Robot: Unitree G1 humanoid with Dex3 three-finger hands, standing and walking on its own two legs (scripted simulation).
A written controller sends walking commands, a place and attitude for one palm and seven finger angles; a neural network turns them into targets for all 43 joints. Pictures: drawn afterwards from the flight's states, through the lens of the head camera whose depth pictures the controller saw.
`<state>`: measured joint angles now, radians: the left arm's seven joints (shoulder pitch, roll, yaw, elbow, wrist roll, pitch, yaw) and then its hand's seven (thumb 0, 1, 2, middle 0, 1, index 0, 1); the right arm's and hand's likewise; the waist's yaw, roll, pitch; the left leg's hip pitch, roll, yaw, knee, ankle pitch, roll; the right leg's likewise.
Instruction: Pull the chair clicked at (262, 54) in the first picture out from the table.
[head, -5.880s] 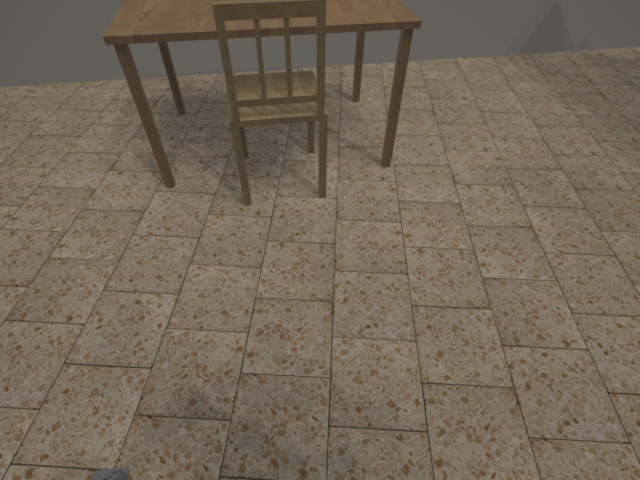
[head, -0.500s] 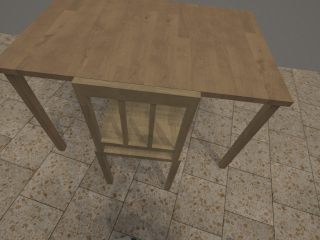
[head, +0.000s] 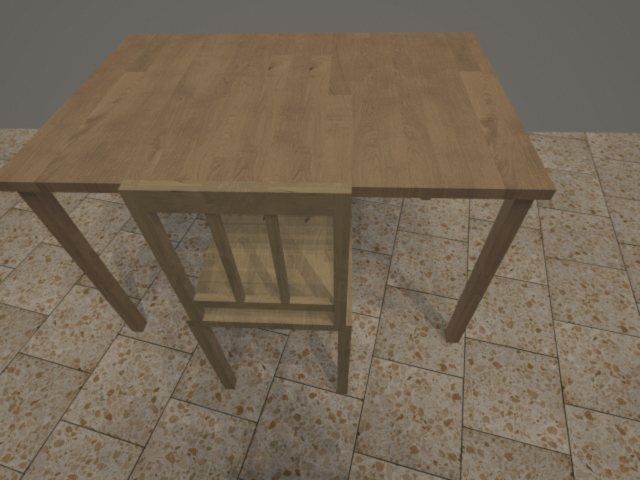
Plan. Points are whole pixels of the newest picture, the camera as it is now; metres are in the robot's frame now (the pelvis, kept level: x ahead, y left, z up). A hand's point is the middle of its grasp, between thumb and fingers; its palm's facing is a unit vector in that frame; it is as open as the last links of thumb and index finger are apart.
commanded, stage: come to a stop and stand still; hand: left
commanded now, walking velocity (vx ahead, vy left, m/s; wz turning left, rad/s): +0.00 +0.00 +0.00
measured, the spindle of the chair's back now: (227, 259) +0.51 +0.22 -0.11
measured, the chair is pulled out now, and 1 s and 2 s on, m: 0.00 0.00 0.00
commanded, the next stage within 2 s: look again from close up in 0.50 s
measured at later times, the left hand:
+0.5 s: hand out of the picture +0.02 +0.23 -0.18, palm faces +0.02 -0.97 -0.24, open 7.4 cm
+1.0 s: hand out of the picture +0.00 +0.19 -0.18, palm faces +0.01 -0.98 -0.20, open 7.4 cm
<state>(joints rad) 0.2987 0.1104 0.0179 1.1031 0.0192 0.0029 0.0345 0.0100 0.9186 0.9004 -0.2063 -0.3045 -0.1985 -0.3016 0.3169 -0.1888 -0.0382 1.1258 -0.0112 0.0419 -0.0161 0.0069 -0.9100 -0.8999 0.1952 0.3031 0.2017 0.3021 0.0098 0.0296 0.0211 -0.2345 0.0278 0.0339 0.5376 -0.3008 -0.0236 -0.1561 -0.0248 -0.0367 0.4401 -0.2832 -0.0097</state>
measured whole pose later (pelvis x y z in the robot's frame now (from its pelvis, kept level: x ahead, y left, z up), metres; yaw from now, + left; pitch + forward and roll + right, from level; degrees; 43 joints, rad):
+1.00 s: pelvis +0.00 +0.02 +0.00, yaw -1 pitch -1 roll +1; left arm 0.27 0.15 -0.01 1.10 0.01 -0.01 0.03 0.00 0.91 0.90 -0.20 -0.30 -0.20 -0.30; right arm 0.24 -0.17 0.01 1.13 -0.01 -0.01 -0.02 0.01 -0.92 -0.90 0.20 0.30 0.20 0.30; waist 0.01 0.00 0.04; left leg -0.17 0.00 0.06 0.45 -0.27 0.00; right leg -0.17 -0.05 -0.02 0.49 -0.31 0.02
